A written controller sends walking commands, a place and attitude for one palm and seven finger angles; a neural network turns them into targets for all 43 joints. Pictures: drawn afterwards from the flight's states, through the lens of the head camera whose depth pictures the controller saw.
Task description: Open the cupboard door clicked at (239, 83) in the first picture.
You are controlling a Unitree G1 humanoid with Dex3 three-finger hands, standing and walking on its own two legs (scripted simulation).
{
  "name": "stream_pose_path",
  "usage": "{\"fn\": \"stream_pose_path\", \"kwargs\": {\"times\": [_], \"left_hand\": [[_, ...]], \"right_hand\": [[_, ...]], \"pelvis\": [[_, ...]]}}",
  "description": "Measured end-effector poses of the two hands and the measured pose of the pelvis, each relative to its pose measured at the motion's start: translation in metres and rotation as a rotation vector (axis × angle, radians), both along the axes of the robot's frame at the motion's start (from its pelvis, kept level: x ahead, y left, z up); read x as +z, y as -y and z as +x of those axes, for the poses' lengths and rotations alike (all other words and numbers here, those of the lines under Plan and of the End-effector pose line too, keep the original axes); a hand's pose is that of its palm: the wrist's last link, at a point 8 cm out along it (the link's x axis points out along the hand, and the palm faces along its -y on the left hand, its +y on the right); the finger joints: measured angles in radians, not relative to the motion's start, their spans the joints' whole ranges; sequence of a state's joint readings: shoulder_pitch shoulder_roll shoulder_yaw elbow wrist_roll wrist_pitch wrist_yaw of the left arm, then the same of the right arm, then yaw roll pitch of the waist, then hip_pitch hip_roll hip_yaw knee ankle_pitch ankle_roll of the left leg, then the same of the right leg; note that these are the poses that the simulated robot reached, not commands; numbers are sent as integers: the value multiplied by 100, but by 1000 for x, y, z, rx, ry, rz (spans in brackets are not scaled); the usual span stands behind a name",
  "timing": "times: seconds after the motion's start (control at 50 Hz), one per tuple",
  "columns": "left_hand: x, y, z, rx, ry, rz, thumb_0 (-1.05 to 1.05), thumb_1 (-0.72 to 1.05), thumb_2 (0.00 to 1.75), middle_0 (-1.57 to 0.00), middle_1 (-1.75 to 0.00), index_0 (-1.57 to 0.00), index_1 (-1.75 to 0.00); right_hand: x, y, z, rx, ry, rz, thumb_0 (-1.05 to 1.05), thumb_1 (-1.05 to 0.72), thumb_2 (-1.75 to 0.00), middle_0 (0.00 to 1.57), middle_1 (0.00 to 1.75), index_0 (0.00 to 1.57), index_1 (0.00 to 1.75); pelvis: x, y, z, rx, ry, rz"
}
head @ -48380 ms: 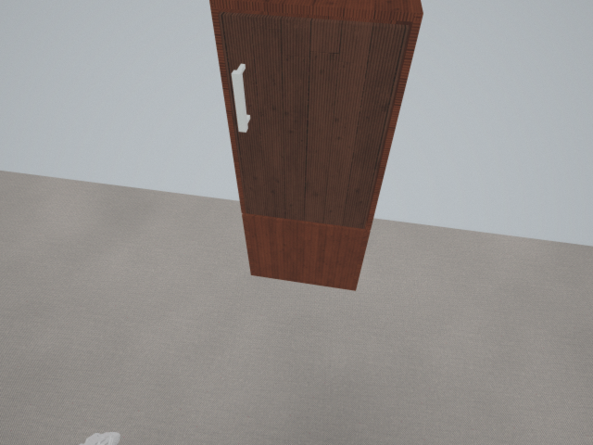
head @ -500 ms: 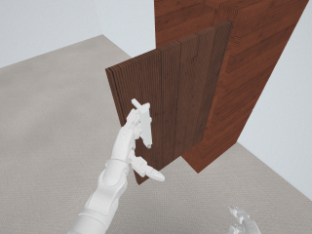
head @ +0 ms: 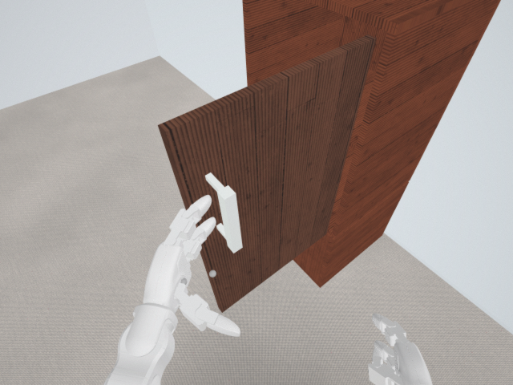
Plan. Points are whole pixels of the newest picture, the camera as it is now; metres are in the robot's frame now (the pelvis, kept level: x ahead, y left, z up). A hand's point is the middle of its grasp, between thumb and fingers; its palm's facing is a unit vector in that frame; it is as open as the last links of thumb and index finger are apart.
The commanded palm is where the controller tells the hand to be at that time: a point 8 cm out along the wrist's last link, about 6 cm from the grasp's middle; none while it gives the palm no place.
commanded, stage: slide the hand sideways off the handle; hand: left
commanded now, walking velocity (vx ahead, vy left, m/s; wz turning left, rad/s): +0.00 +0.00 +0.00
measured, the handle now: (224, 214) +0.36 +0.08 +0.08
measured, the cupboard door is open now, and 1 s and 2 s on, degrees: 90 90 90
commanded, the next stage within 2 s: draw the hand back to the body in 0.50 s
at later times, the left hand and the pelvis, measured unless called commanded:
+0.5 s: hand (171, 298) +0.22 +0.13 +0.07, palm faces -0.05 -1.00 -0.05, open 16.3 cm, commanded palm +0.20 +0.19 +0.08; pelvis +0.01 -0.01 -0.01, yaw +1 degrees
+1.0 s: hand (127, 298) +0.21 +0.17 +0.11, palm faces -0.03 -1.00 -0.07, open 16.3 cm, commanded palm +0.17 +0.23 +0.12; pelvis +0.01 +0.01 +0.00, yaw +1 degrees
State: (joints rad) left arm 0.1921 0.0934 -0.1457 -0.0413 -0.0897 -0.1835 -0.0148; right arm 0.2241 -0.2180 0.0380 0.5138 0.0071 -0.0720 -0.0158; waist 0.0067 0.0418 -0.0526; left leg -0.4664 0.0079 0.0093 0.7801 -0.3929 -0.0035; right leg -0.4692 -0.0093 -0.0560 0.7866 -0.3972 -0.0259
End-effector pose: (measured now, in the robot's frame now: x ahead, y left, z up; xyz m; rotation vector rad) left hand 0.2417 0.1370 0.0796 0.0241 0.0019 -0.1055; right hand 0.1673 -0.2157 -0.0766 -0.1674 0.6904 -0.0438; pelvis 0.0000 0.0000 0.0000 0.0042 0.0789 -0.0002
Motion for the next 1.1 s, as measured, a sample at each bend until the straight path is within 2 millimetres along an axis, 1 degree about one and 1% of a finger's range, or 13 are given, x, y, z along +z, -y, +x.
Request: {"fn": "stream_pose_path", "kwargs": {"times": [0.2, 0.28, 0.38, 0.46, 0.54, 0.66, 0.74, 0.88, 1.1], "left_hand": [[-1, -15, -12, 16, -16, 12, -1, -50, 30, -19, -32, -18, -32], [-2, -22, -16, 26, -22, 14, -1, -50, 30, -19, -32, -19, -32], [-2, -40, -27, 70, -30, 26, -1, -50, 30, -17, -31, -18, -31], [-1, -48, -36, 65, -24, 31, -1, -50, 30, -16, -30, -16, -31], [-3, -51, -40, 48, -21, 27, -1, -50, 30, -15, -30, -16, -31], [-3, -49, -40, 33, -9, 12, -1, -50, 30, -15, -30, -15, -30], [5, -53, -39, 34, 5, 31, -1, -50, 30, -15, -30, -15, -30], [22, -78, -47, 77, 18, 49, -1, -50, 30, -15, -30, -15, -30], [41, -104, -60, 83, 23, 53, -1, -48, 31, -15, -30, -15, -30]], "right_hand": [[-1, 6, 13, 3, 26, -3, 1, -91, -90, 20, 30, 20, 30], [-2, 9, 14, -2, 28, -6, 1, -91, -90, 20, 30, 20, 30], [-3, 13, 13, -7, 31, -14, 1, -91, -90, 20, 30, 20, 30], [-4, 16, 13, -4, 42, -27, 1, -91, -90, 20, 30, 20, 30], [-5, 16, 12, -5, 53, -37, 1, -91, -90, 20, 30, 20, 30], [-3, 12, 10, -9, 78, -36, 1, -91, -90, 20, 30, 20, 30], [0, 6, 9, -17, 90, -24, 1, -91, -90, 20, 30, 20, 30], [6, -4, 9, -16, 104, -8, 1, -91, -90, 20, 30, 20, 30], [20, -12, 19, 10, 155, -29, 1, -90, -90, 20, 30, 20, 30]], "pelvis": [[-3, 5, 9, 6, -19, 1], [-4, 7, 12, 7, -27, 2], [-6, 9, 14, 12, -33, 0], [-8, 8, 14, 18, -38, -4], [-10, 6, 11, 22, -41, -8], [-12, 2, 8, 21, -41, -12], [-11, 0, 8, 15, -32, -13], [-5, -5, 9, 13, -7, -18], [1, -13, 8, 23, 29, -27]]}}
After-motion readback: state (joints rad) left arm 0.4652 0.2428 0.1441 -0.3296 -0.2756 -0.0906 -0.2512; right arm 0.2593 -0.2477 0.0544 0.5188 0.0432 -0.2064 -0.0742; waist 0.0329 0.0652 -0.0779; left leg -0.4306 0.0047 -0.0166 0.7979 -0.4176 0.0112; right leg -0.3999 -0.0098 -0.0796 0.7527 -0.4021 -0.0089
